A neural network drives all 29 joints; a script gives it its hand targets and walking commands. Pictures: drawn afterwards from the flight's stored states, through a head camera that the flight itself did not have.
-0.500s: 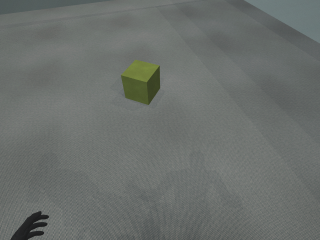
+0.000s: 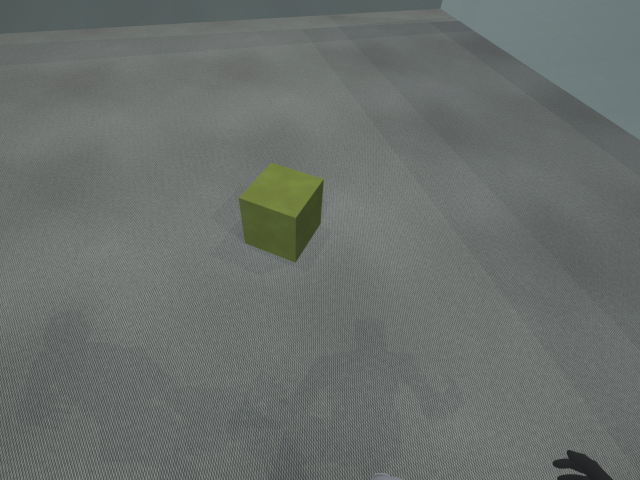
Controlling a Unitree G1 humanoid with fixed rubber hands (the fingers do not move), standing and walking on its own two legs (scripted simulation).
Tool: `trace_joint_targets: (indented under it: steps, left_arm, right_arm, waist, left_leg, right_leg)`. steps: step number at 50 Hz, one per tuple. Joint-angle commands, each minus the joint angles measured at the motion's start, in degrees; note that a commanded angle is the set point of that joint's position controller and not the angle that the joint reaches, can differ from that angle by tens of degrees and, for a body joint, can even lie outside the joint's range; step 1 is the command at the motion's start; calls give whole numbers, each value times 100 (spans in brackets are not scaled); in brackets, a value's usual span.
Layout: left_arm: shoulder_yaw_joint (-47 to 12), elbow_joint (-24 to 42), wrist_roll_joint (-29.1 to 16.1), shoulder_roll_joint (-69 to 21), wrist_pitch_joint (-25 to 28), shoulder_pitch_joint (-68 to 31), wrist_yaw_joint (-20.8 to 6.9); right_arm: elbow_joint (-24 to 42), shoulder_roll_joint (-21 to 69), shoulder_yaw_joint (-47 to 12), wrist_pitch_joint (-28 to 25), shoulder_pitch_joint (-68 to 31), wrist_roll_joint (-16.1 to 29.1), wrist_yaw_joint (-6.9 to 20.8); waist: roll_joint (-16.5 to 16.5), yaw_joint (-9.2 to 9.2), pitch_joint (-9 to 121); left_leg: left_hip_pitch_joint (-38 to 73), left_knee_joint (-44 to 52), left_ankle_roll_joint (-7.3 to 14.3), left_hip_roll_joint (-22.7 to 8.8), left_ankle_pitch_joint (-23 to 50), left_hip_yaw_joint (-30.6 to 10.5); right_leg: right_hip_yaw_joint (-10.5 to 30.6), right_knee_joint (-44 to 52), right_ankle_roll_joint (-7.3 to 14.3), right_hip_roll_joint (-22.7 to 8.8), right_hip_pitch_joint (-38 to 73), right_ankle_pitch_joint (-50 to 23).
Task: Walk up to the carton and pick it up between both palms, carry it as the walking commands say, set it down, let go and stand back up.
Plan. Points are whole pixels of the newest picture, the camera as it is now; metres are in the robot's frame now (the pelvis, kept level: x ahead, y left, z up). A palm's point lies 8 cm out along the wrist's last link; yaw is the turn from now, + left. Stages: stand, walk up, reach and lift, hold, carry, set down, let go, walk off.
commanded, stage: walk up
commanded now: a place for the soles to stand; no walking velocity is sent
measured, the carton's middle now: (283, 212) +1.24 +0.06 -0.64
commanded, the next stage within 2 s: none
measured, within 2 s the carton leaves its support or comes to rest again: neither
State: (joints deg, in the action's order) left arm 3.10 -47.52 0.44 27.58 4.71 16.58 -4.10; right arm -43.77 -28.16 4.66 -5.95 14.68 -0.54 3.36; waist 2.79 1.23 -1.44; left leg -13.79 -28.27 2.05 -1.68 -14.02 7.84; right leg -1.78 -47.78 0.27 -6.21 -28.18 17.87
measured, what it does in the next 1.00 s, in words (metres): walks ahead: right foot, then left foot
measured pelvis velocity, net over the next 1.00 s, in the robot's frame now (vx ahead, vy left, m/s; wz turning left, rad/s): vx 0.42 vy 0.00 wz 0.02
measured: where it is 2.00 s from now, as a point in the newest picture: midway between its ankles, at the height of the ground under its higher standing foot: (291, 350)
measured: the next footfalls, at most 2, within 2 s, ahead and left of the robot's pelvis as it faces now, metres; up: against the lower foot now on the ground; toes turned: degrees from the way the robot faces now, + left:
right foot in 0.14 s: +0.22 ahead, -0.14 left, +0.00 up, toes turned -6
left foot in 0.50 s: +0.37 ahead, +0.13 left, +0.00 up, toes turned +6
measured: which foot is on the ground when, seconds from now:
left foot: down 0.00-0.16, up 0.18-0.48, down 0.50-0.82, up 0.84-1.00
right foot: up 0.00-0.12, down 0.14-0.50, up 0.52-0.80, down 0.82-1.00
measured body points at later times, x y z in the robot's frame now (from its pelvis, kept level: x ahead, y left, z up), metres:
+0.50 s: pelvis +0.23 +0.00 -0.01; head +0.24 +0.01 +0.44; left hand +0.27 +0.37 -0.09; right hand +0.38 -0.33 -0.09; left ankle +0.33 +0.13 -0.74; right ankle +0.18 -0.14 -0.73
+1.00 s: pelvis +0.42 +0.00 -0.01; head +0.43 -0.01 +0.44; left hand +0.50 +0.36 -0.07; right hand +0.52 -0.33 -0.11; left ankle +0.46 +0.14 -0.70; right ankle +0.44 -0.12 -0.74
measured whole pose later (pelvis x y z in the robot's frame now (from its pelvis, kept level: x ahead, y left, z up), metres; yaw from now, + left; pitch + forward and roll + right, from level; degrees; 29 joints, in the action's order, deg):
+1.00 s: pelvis +0.42 +0.00 -0.01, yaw +1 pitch -1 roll -1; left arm 5.3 -43.8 0.5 28.6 6.4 17.2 -2.1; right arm -44.9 -27.4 3.5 -3.9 16.1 -0.6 3.3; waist -2.9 -0.8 -2.3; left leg -28.3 -52.6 0.4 -4.3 -21.6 0.8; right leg -6.2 -33.4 1.3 -2.7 -17.0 15.4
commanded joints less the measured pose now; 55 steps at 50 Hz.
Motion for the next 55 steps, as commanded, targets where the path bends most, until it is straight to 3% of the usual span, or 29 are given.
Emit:
trace_joint_targets:
  steps: [1,5,6,7,8,9,10,11,14,21,24,25,26,27,28,31,33,36,38,40,41,42,43,44,45,47,49,53,55]
  left_arm:
    - [315,321,38,851,66,-329,-68]
    - [422,242,45,805,94,-354,-98]
    - [476,179,54,886,113,-181,-59]
    - [568,53,50,1047,144,373,26]
    - [738,28,65,1613,181,1083,117]
    - [768,201,2,2004,193,1082,160]
    - [710,296,-61,1804,179,676,173]
    - [642,377,-96,1575,161,446,200]
    - [536,539,-41,1347,185,-38,204]
    - [493,727,-1,1506,181,-97,115]
    - [336,737,-5,1260,131,-104,149]
    - [222,751,-9,992,122,76,165]
    - [153,896,-78,688,125,135,161]
    - [237,738,-44,1171,75,135,261]
    - [256,608,-92,1314,60,134,272]
    - [251,344,-47,1137,89,471,196]
    - [276,340,-13,973,54,339,116]
    - [320,367,15,863,66,13,51]
    - [374,336,34,815,93,-7,22]
    - [479,243,61,902,132,237,45]
    - [568,143,61,1062,161,659,102]
    - [711,129,93,1563,205,1193,179]
    - [751,306,65,1984,233,1216,212]
    - [696,399,-16,1784,228,862,226]
    - [654,443,-50,1602,209,661,251]
    - [580,509,-39,1415,196,352,268]
    - [542,573,2,1394,204,356,223]
    - [493,729,5,1487,163,131,163]
    - [422,783,2,1413,110,0,164]
  right_arm:
    - [291,-1333,343,-63,12,3,6]
    - [298,-1341,285,18,-131,54,18]
    - [282,-1197,217,32,-57,40,1]
    - [321,-1000,121,21,-2,15,-28]
    - [463,-646,16,-4,17,44,-42]
    - [454,-865,51,39,58,87,-101]
    - [309,-1179,121,80,-33,103,-143]
    - [259,-1152,122,67,47,95,-133]
    - [-20,-1001,144,91,413,8,-12]
    - [98,-755,176,130,-302,-21,199]
    - [-59,-919,295,53,196,-49,138]
    - [-222,-1172,397,4,830,-91,49]
    - [-113,-1774,531,-34,1244,-91,-48]
    - [24,-1842,552,-38,1007,32,-93]
    - [110,-1636,487,-17,627,90,-109]
    - [256,-1213,332,25,146,47,-114]
    - [275,-1249,328,23,265,-33,-73]
    - [369,-1324,349,18,185,-30,-33]
    - [444,-1331,329,61,-13,-1,-6]
    - [490,-1176,249,111,-110,20,0]
    - [513,-931,146,114,-33,-21,-26]
    - [668,-590,38,85,-96,3,-36]
    - [674,-776,71,123,-138,29,-90]
    - [520,-1154,168,143,-150,52,-136]
    - [424,-1150,175,117,14,56,-140]
    - [212,-1015,155,98,340,16,-89]
    - [145,-894,169,136,315,-23,5]
    - [206,-749,177,150,-50,-9,108]
    - [121,-765,233,109,152,-20,112]
  waist:
    - [-1119,103,-40]
    - [-900,-127,-52]
    - [-616,-246,58]
    - [-130,-552,344]
    - [1291,-930,695]
    - [1172,-868,844]
    - [249,-721,455]
    - [114,-564,238]
    - [525,-211,-27]
    - [699,-245,-129]
    - [51,103,75]
    - [-926,402,463]
    - [-2217,632,657]
    - [-1198,521,607]
    - [-707,271,318]
    - [-1128,24,-23]
    - [-1351,96,12]
    - [-1300,93,-4]
    - [-1243,-18,-12]
    - [-767,-285,71]
    - [-225,-522,236]
    - [1075,-844,324]
    - [1072,-854,331]
    - [193,-677,31]
    - [86,-537,-31]
    - [401,-301,-79]
    - [618,-276,-24]
    - [796,-237,-36]
    - [598,-62,-5]
  left_leg:
    - [-89,1450,1061,-1338,-671,-1184]
    - [-605,947,836,-1226,-870,-906]
    - [-879,425,741,-1127,-667,-736]
    - [-1377,-721,560,-891,16,-480]
    - [-2521,-2904,149,-162,-275,73]
    - [-3238,-3809,45,72,-1561,-631]
    - [-3241,-4084,47,-245,-1260,-1269]
    - [-3141,-3941,26,-436,-938,-1264]
    - [-2162,-2597,-232,-529,-540,-943]
    - [-884,-831,-224,-293,347,-344]
    - [575,-230,-40,3,132,-219]
    - [1457,213,177,-275,-629,-833]
    - [2299,1248,878,-1904,-2082,-3757]
    - [1846,1423,1426,-2310,-2279,-4299]
    - [1372,1311,1430,-2139,-1899,-3763]
    - [390,1136,1114,-1459,-555,-2001]
    - [93,1133,1203,-1412,-187,-1684]
    - [-258,1160,1144,-1366,-599,-1460]
    - [-620,999,1002,-1248,-1037,-1311]
    - [-1323,317,757,-1043,-1597,-1020]
    - [-1913,-599,585,-831,-1675,-800]
    - [-3059,-2525,203,-178,-1482,-200]
    - [-3632,-3578,39,-8,-1727,-675]
    - [-3543,-3749,8,-338,-1354,-1290]
    - [-3339,-3617,-20,-466,-1060,-1266]
    - [-2612,-2809,-143,-536,-790,-1103]
    - [-1933,-2179,-234,-392,-715,-774]
    - [-950,-1101,-185,-188,-49,-330]
    - [-68,-542,-131,-9,198,-173]
  right_leg:
    - [-181,782,2,-45,30,-555]
    - [-481,1539,141,286,1146,-888]
    - [-462,1695,229,371,1786,-737]
    - [-229,1905,415,386,2839,-254]
    - [1951,2773,946,-1005,3733,1118]
    - [3760,3360,1565,-2015,3723,1591]
    - [3247,3196,1683,-1960,3261,1381]
    - [2619,3153,1618,-1741,2823,987]
    - [1070,3219,1330,-1041,1748,-160]
    - [464,3184,1162,-895,978,605]
    - [120,2052,942,-668,399,208]
    - [-246,441,744,-317,44,-160]
    - [-539,-1470,255,502,-1534,694]
    - [371,-2058,205,416,-1638,1066]
    - [622,-2147,191,217,-1544,752]
    - [391,-815,62,-90,-756,490]
    - [85,-233,10,-21,-314,487]
    - [-183,597,50,80,181,-110]
    - [-386,1074,98,262,701,-353]
    - [-465,1593,210,467,1812,-551]
    - [-133,1786,365,412,2694,-71]
    - [2122,2863,922,-911,3331,1776]
    - [3976,3491,1646,-2030,3216,2506]
    - [3573,3333,1752,-2004,2860,2014]
    - [2965,3234,1694,-1769,2570,1407]
    - [1777,3065,1423,-1243,2010,188]
    - [1132,2959,1402,-1067,1592,-634]
    - [627,2852,1211,-856,999,-75]
    - [442,2407,1065,-725,488,398]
